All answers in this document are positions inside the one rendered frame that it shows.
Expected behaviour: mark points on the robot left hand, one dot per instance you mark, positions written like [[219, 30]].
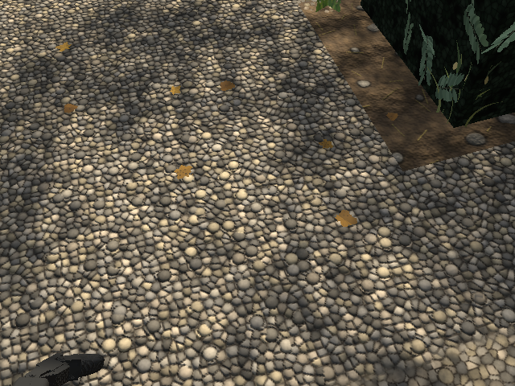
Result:
[[58, 369]]

